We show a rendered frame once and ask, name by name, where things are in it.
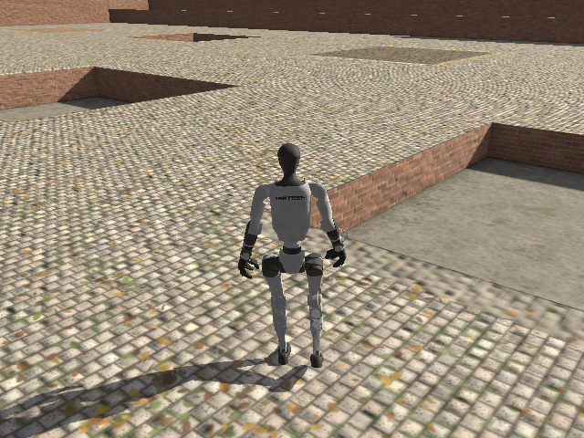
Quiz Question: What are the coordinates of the robot right forearm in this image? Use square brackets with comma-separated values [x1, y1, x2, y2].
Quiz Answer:
[327, 218, 344, 252]

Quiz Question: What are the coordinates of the robot left shin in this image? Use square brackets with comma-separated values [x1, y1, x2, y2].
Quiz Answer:
[271, 296, 287, 353]

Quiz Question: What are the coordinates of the robot left forearm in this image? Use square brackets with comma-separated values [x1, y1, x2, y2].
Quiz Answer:
[240, 221, 257, 260]

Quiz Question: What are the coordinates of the robot left upper arm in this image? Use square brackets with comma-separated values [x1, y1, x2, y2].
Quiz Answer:
[248, 183, 271, 235]

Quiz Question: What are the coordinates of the robot torso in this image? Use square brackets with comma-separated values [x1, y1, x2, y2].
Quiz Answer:
[269, 178, 312, 274]

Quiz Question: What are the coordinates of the robot right upper arm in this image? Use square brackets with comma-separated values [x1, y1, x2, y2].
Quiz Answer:
[309, 182, 336, 232]

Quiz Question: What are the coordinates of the robot right hand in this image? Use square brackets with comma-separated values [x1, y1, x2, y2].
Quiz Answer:
[325, 248, 346, 267]

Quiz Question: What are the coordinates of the robot left hand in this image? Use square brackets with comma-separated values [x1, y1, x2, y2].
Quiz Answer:
[238, 256, 259, 279]

